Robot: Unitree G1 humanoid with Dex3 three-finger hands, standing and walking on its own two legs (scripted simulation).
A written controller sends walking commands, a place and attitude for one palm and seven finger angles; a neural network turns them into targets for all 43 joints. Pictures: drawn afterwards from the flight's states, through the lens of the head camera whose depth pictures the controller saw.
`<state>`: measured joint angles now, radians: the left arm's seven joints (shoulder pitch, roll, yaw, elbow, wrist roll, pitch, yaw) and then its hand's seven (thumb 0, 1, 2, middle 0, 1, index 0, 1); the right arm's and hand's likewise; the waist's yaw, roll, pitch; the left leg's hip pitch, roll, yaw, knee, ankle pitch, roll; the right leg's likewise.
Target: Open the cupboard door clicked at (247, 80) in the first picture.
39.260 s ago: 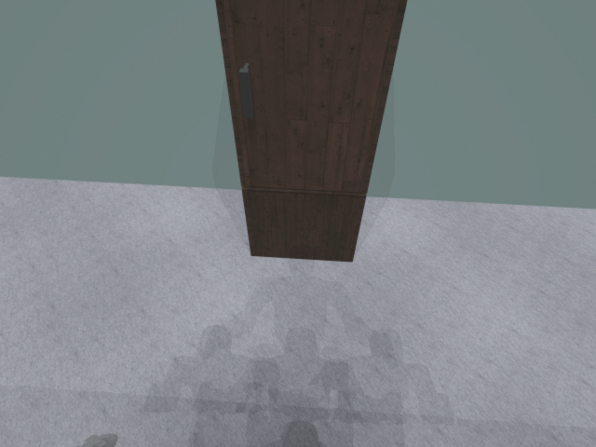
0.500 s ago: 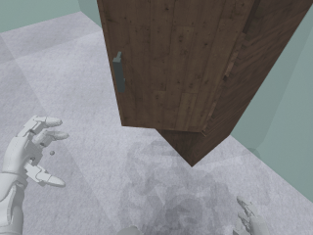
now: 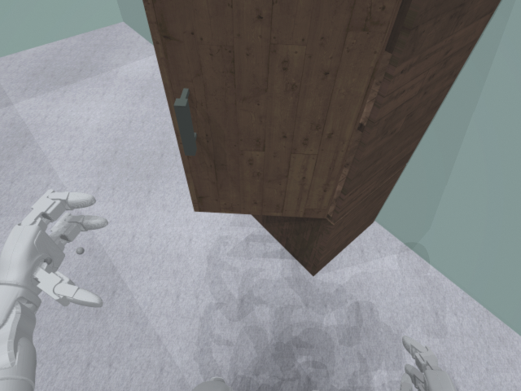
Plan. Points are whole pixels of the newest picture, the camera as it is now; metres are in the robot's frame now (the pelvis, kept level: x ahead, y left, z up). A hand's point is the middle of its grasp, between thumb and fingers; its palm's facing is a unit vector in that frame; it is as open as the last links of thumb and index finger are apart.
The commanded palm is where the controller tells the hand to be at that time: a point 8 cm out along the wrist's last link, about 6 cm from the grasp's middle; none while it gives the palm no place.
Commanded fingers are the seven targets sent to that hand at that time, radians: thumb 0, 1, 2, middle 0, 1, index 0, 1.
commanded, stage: raise the hand with hooked fingers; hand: left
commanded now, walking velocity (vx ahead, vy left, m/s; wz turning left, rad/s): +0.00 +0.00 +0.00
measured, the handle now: (188, 122) +0.59 +0.18 +0.05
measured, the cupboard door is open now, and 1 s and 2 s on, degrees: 46 46 46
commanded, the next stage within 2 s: move the hooked fingers beside the handle in 0.08 s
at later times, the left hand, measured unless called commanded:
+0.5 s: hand (105, 220) +0.34 +0.26 +0.07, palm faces +0.00 -1.00 -0.01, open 14.0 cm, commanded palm +0.32 +0.31 +0.07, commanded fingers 0.00 -0.50 0.30 -0.30 -1.20 -0.30 -1.20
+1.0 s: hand (123, 186) +0.41 +0.25 +0.07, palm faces +0.00 -1.00 -0.01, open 14.0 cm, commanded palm +0.39 +0.30 +0.06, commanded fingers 0.00 -0.50 0.30 -0.30 -1.20 -0.30 -1.20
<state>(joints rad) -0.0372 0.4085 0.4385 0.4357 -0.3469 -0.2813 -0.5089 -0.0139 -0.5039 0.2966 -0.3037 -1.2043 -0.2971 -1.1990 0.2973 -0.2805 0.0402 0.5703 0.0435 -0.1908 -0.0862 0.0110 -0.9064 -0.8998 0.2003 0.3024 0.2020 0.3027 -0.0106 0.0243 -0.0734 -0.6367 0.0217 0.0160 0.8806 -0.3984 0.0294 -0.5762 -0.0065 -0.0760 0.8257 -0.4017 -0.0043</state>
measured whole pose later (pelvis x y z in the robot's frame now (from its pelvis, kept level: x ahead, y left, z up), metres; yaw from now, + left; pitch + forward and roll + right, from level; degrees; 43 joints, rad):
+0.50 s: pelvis +0.00 -0.01 +0.00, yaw +0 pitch +10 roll -2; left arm -0.26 0.44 0.42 0.63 -0.30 -0.27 -0.50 -0.01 -0.51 0.30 -0.30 -1.20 -0.30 -1.20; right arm 0.28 -0.28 0.05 0.59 0.04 -0.17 -0.10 0.01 -0.91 -0.90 0.20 0.30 0.20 0.30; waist -0.02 0.02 -0.07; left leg -0.68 0.02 0.01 0.90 -0.40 0.02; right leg -0.62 0.00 -0.08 0.85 -0.41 -0.01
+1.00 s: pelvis +0.01 +0.00 -0.01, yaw -1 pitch +14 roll -2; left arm -0.49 0.49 0.45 0.88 -0.24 -0.34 -0.47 -0.01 -0.50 0.30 -0.30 -1.20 -0.30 -1.20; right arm 0.34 -0.28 0.03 0.61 0.04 -0.06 -0.07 0.01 -0.91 -0.90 0.20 0.30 0.20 0.30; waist -0.07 0.01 -0.09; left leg -0.75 0.03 0.03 0.92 -0.42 0.03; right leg -0.70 0.01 -0.06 0.87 -0.42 -0.01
